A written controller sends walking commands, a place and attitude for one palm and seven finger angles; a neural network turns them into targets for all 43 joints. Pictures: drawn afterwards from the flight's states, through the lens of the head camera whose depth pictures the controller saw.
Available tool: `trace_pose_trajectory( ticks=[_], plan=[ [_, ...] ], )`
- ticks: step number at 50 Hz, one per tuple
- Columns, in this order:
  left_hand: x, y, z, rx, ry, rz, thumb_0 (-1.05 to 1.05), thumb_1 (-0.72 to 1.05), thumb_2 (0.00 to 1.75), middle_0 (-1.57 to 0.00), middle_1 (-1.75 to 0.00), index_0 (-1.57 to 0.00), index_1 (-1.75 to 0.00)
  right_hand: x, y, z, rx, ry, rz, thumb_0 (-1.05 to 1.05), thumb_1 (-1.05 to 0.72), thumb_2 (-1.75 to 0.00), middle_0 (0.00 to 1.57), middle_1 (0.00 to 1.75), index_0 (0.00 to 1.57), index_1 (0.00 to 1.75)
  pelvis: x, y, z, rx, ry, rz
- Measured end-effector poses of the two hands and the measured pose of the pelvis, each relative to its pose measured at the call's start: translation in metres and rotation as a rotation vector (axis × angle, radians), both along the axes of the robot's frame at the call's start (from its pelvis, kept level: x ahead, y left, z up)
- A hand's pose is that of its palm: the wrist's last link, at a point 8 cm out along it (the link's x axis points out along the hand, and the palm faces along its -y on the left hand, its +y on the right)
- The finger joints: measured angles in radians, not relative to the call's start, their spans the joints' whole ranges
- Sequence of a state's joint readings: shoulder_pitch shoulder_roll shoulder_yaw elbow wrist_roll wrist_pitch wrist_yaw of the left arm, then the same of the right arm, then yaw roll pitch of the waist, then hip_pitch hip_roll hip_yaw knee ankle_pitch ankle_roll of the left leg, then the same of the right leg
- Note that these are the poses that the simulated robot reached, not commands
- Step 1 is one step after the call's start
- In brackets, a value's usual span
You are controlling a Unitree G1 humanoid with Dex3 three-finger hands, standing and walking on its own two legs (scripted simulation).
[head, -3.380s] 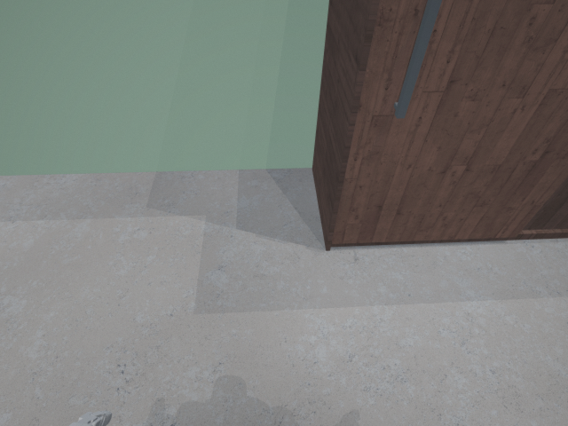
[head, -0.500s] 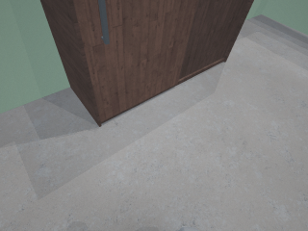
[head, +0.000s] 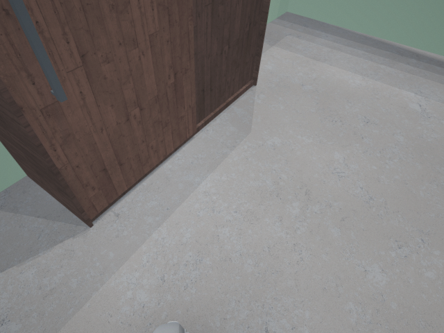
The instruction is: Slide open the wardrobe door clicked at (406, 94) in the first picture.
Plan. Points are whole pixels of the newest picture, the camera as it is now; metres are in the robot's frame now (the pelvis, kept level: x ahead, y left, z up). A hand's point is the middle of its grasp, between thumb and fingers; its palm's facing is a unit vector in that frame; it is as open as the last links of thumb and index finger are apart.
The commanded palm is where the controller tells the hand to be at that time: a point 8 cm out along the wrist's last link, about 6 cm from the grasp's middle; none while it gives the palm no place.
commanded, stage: walk to a spot facing it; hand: left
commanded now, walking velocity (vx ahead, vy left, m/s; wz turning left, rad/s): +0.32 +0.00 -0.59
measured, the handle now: (36, 51) +0.76 +0.59 +0.09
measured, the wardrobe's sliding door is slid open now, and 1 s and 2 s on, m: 0.00 0.00 0.00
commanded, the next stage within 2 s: turn to face it in 1.40 s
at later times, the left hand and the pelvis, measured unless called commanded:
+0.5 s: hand (162, 249) +0.33 +0.17 -0.16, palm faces -0.34 -0.93 -0.14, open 7.4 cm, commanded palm none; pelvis +0.17 +0.03 +0.01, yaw -19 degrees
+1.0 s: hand (197, 198) +0.49 +0.10 -0.17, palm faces -0.42 -0.88 -0.21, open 7.3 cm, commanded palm none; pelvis +0.37 -0.06 +0.00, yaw -30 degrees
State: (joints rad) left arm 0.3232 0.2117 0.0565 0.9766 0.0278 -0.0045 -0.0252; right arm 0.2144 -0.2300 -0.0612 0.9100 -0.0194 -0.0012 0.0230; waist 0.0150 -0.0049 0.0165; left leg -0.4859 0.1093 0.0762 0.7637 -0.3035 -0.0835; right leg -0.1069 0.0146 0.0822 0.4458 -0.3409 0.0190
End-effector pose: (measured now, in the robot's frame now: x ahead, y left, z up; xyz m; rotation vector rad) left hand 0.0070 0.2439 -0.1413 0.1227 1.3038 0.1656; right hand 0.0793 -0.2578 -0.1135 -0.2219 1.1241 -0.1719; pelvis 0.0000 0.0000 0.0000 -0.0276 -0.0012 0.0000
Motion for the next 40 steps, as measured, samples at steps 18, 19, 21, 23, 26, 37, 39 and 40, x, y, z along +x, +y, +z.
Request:
trace_pose_trajectory(
  ticks=[18, 19, 21, 23, 26, 37, 39, 40],
  plan=[
    [0.216, 0.035, 0.009, -0.029, -0.055, -0.245, 0.01, 0.91, 0.9, -0.2, -0.3, -0.19, -0.3, -0.032, 0.083, 0.0, 0.039, 0.17, -0.349, 0.0, -0.92, -0.9, 0.21, 0.3, 0.2, 0.3, 0.116, 0.048, 0.012, 0.003, -0.01, -0.257],
    [0.231, 0.029, 0.01, -0.032, -0.061, -0.268, 0.01, 0.91, 0.9, -0.2, -0.3, -0.19, -0.3, -0.039, 0.087, -0.002, 0.049, 0.196, -0.376, 0.0, -0.92, -0.9, 0.2, 0.3, 0.2, 0.3, 0.123, 0.047, 0.011, 0.007, -0.01, -0.27],
    [0.262, 0.014, 0.01, -0.039, -0.072, -0.316, 0.01, 0.91, 0.9, -0.2, -0.3, -0.19, -0.3, -0.05, 0.095, -0.005, 0.071, 0.247, -0.427, 0.0, -0.91, -0.9, 0.2, 0.3, 0.2, 0.3, 0.137, 0.043, 0.01, 0.011, -0.011, -0.295],
    [0.295, -0.004, 0.009, -0.047, -0.085, -0.368, 0.01, 0.91, 0.9, -0.2, -0.3, -0.19, -0.3, -0.059, 0.103, -0.007, 0.095, 0.297, -0.475, 0.0, -0.91, -0.9, 0.2, 0.3, 0.2, 0.3, 0.151, 0.038, 0.008, 0.014, -0.012, -0.317],
    [0.347, -0.039, 0.008, -0.062, -0.117, -0.447, 0.01, 0.91, 0.9, -0.2, -0.3, -0.19, -0.3, -0.069, 0.113, -0.01, 0.136, 0.375, -0.54, 0.0, -0.91, -0.9, 0.2, 0.3, 0.2, 0.3, 0.174, 0.026, 0.004, 0.016, -0.01, -0.35],
    [0.477, -0.147, -0.002, -0.079, -0.259, -0.573, 0.01, 0.91, 0.9, -0.2, -0.3, -0.2, -0.3, 0.004, 0.062, -0.036, 0.199, 0.418, -0.655, 0.01, -0.9, -0.9, 0.21, 0.3, 0.2, 0.3, 0.262, -0.045, -0.018, 0.012, -0.019, -0.448],
    [0.476, -0.144, 0.001, -0.058, -0.212, -0.572, 0.0, 0.91, 0.9, -0.2, -0.3, -0.2, -0.3, 0.048, 0.031, -0.034, 0.158, 0.311, -0.636, 0.01, -0.9, -0.9, 0.2, 0.3, 0.2, 0.3, 0.276, -0.051, -0.011, 0.011, -0.017, -0.467],
    [0.474, -0.142, 0.003, -0.048, -0.184, -0.573, 0.0, 0.91, 0.9, -0.2, -0.3, -0.2, -0.3, 0.072, 0.016, -0.032, 0.138, 0.253, -0.626, 0.01, -0.9, -0.9, 0.2, 0.3, 0.2, 0.3, 0.283, -0.053, -0.008, 0.012, -0.014, -0.477]
  ],
)
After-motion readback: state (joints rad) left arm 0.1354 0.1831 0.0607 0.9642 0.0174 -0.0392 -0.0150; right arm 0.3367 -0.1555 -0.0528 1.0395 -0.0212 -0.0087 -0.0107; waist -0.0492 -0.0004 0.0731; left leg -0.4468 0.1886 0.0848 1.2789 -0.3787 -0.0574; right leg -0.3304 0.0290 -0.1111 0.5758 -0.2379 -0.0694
